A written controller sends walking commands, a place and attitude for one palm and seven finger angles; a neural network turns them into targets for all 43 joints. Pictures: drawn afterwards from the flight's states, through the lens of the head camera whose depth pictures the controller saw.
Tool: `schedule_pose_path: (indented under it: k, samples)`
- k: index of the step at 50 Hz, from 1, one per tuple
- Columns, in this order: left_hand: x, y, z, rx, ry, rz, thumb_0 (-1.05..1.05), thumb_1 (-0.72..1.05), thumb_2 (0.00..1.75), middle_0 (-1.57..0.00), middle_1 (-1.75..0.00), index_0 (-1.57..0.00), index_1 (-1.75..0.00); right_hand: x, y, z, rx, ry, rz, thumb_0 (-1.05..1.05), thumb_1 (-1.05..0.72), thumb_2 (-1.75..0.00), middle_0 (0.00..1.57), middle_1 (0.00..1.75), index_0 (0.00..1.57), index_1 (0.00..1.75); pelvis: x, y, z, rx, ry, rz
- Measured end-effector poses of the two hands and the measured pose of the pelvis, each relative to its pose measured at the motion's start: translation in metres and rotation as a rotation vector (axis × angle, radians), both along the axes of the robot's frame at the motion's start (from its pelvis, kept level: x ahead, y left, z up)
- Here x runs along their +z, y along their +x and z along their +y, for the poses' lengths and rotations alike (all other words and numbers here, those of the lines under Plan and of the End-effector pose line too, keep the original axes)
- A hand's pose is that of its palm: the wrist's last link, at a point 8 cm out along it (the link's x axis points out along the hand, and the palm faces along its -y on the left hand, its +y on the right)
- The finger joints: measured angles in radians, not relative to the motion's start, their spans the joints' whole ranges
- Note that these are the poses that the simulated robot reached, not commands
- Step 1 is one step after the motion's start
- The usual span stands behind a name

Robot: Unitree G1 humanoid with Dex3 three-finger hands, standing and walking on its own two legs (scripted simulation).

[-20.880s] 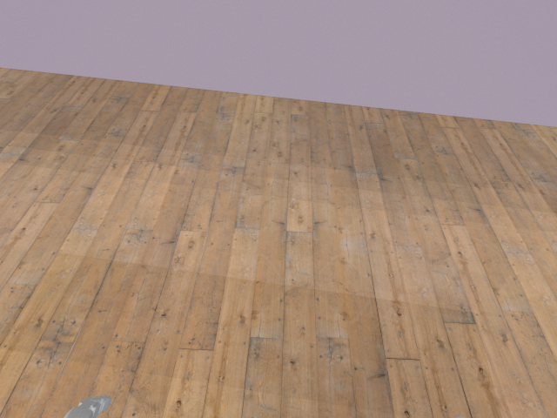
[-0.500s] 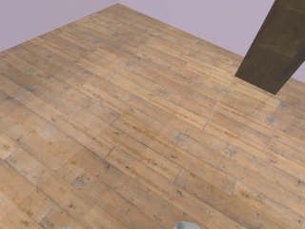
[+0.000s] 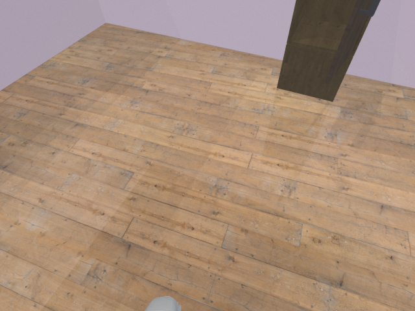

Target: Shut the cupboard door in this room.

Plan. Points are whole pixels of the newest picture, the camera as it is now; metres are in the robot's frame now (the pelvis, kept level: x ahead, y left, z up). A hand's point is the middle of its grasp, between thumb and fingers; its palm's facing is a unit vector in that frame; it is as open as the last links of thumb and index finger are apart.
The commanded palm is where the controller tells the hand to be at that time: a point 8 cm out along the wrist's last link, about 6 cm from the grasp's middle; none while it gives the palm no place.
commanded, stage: turn or walk to find it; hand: left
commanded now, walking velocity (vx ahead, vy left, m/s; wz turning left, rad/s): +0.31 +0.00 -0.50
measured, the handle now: out of the picture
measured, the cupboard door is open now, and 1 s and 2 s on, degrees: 77 77 77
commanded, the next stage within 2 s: stand and wait in 0.54 s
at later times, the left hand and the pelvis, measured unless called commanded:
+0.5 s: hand (117, 278) +0.21 +0.24 -0.18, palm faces -0.19 -0.96 -0.20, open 7.4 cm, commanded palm none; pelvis +0.11 +0.04 +0.00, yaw -15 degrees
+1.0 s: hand (192, 206) +0.39 +0.08 -0.15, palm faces -0.37 -0.90 -0.22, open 7.3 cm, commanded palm none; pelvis +0.22 -0.04 +0.00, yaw -21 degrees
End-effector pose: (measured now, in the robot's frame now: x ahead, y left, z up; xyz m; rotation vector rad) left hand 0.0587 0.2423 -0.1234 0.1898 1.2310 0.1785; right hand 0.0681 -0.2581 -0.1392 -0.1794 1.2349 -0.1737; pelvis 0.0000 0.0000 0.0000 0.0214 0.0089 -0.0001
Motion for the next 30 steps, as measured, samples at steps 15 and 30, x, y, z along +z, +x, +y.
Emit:
schedule_pose_path:
  k: [15, 30]
  samples:
    - [-0.027, 0.004, 0.065, -0.048, -0.053, 0.179, 0.01, 0.90, 0.90, -0.20, -0.30, -0.20, -0.29, 0.032, 0.042, 0.053, -0.067, -0.067, -0.168, 0.00, -0.91, -0.90, 0.20, 0.30, 0.20, 0.30, -0.002, 0.051, 0.053, -0.151, -0.055, -0.005]
    - [-0.028, 0.234, -0.007, -0.347, -0.049, 0.026, 0.01, 0.91, 0.90, -0.20, -0.30, -0.20, -0.29, 0.001, -0.066, 0.099, -0.421, 0.073, 0.275, 0.01, -0.91, -0.90, 0.20, 0.30, 0.20, 0.30, -0.011, 0.142, 0.022, -0.314, -0.033, 0.011]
